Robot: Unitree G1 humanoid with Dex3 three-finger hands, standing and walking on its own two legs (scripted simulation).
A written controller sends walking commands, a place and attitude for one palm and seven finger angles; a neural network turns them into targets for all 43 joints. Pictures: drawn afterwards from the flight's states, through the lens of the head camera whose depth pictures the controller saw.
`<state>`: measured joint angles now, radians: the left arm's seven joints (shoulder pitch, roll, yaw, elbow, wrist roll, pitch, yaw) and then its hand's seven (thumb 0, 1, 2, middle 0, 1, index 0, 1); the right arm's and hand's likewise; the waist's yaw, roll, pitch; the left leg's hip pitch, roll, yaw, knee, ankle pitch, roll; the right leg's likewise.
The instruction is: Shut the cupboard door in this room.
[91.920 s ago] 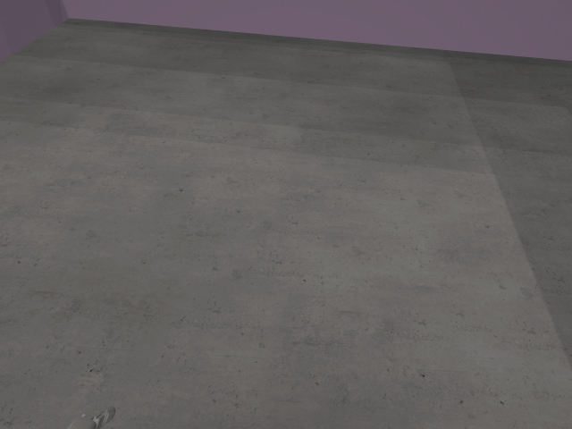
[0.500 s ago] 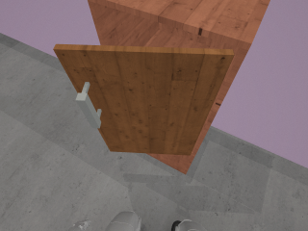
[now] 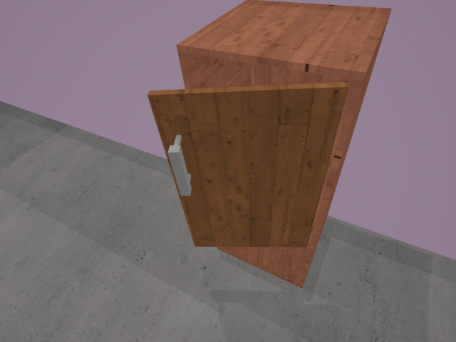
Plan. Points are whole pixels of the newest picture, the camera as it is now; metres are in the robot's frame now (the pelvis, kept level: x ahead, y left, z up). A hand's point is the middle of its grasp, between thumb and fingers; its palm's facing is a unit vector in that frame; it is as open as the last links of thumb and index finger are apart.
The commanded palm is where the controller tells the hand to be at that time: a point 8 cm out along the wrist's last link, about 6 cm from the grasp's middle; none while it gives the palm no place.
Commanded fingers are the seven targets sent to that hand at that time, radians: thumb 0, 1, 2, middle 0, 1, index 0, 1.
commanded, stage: come to a stop and stand still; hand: left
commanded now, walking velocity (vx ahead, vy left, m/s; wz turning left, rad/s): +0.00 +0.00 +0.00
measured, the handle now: (182, 165) +0.48 +0.15 +0.04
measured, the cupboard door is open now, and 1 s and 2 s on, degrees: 26 26 26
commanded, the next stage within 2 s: look again from close up in 0.32 s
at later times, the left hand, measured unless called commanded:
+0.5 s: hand out of the picture -0.01 +0.18 -0.16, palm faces +0.05 -0.98 -0.21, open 7.4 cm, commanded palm none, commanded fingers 0.00 0.90 0.90 -0.20 -0.30 -0.20 -0.30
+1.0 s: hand out of the picture -0.01 +0.16 -0.16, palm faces +0.07 -0.98 -0.18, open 7.4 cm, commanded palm none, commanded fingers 0.00 0.90 0.90 -0.20 -0.30 -0.20 -0.30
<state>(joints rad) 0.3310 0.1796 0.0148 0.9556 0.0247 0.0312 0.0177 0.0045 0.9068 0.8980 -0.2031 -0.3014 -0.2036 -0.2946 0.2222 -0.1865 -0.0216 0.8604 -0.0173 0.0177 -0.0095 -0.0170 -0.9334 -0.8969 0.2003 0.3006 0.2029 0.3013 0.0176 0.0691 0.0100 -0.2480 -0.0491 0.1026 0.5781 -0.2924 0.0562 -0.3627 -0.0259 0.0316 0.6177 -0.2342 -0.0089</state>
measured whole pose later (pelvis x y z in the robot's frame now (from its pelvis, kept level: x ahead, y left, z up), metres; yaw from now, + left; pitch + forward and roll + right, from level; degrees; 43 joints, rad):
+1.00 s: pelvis +0.00 -0.01 +0.01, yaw +2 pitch -1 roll +1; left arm 0.32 0.14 0.00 1.06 0.02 0.00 0.02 0.00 0.91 0.90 -0.20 -0.30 -0.20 -0.29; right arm 0.31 -0.17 -0.01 1.06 -0.02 -0.01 -0.02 0.00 -0.91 -0.90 0.20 0.30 0.20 0.30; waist 0.00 0.00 0.02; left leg -0.22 -0.05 0.06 0.45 -0.21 0.05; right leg -0.31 0.02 0.07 0.47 -0.14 -0.01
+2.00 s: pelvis +0.04 +0.03 +0.00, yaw +2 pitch -1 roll +1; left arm 0.26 0.22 0.01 0.96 0.03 0.02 0.03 0.00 0.91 0.90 -0.21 -0.30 -0.21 -0.29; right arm 0.28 -0.19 -0.01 0.95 -0.02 0.00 0.00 0.00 -0.92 -0.90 0.20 0.30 0.20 0.30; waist 0.00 0.03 0.02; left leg -0.26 -0.07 0.08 0.53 -0.27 0.08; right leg -0.31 -0.01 0.08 0.58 -0.27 -0.02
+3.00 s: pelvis +0.10 -0.02 +0.02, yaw +2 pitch +0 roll +1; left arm 0.14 0.27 -0.01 1.06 0.01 -0.01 0.01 0.00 0.90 0.90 -0.21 -0.30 -0.21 -0.30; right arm 0.14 -0.27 0.01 1.09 -0.02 -0.02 -0.02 0.00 -0.91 -0.90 0.20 0.30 0.20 0.30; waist 0.00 0.00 0.06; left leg -0.10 -0.01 0.04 0.38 -0.27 0.01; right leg -0.16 0.04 0.05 0.44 -0.27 -0.03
